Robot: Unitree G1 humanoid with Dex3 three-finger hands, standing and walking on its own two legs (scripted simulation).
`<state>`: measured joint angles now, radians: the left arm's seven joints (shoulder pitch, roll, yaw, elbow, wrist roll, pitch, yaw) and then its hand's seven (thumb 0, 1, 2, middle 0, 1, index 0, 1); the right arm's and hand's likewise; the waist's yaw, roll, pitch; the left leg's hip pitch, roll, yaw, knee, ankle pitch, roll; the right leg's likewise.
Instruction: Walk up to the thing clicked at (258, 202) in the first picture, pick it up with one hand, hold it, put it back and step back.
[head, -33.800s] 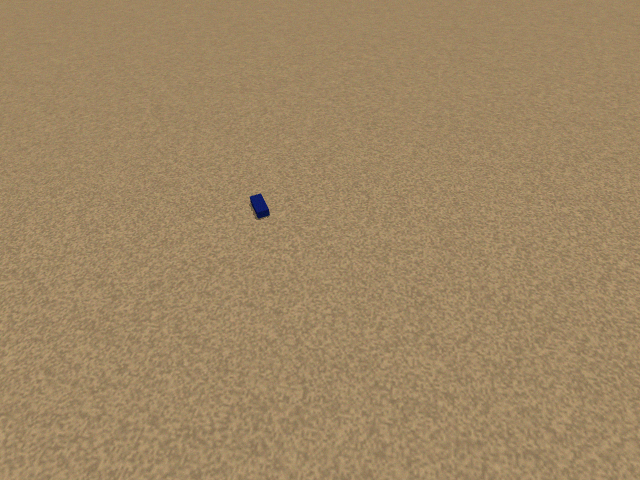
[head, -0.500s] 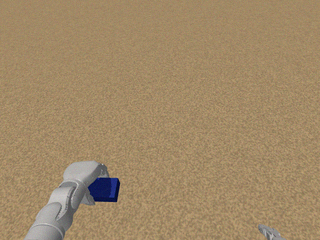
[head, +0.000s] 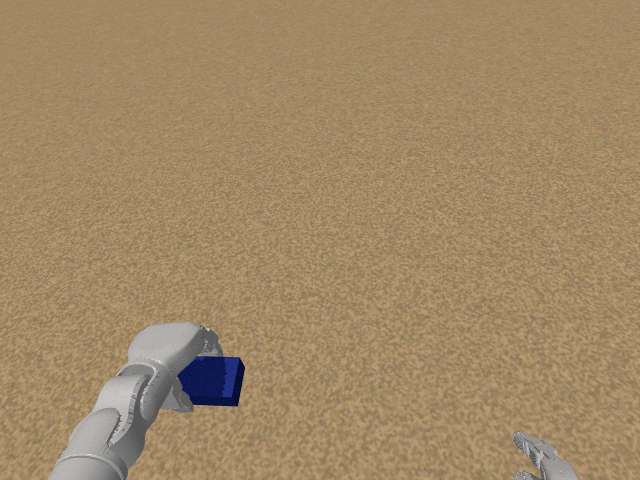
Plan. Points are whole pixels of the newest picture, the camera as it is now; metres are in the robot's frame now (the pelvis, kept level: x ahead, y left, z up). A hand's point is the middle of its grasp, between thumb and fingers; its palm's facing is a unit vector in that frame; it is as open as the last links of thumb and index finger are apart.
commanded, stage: hold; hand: left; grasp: from above
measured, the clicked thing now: (196, 380) +0.30 +0.21 -0.07
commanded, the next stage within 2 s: crouch in 0.82 s
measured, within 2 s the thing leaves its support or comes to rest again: neither
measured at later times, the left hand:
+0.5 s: hand (177, 372) +0.29 +0.22 -0.02, palm faces -0.46 -0.05 -0.89, open 8.3 cm
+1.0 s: hand (179, 363) +0.30 +0.22 -0.02, palm faces -0.46 -0.05 -0.89, open 8.3 cm
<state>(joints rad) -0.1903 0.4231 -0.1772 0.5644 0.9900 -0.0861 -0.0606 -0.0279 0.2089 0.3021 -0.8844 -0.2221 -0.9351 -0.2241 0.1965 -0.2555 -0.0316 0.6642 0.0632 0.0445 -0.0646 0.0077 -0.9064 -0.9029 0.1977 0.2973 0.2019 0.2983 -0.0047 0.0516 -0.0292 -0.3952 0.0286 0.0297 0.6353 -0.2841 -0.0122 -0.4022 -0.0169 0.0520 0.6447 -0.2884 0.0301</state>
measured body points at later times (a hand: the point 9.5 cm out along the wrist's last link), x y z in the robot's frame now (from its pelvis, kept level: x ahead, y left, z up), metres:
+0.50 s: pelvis +0.01 +0.00 +0.01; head +0.02 -0.03 +0.46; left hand +0.31 +0.22 +0.03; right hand +0.17 -0.25 -0.10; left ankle +0.03 +0.13 -0.72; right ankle +0.03 -0.14 -0.72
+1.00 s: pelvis +0.02 +0.00 +0.01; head +0.03 -0.02 +0.46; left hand +0.32 +0.22 +0.03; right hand +0.17 -0.25 -0.10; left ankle +0.03 +0.13 -0.72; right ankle +0.03 -0.14 -0.72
